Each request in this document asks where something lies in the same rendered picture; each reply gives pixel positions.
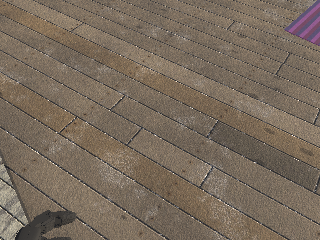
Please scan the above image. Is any robot left hand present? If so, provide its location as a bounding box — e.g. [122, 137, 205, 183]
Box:
[15, 210, 77, 240]

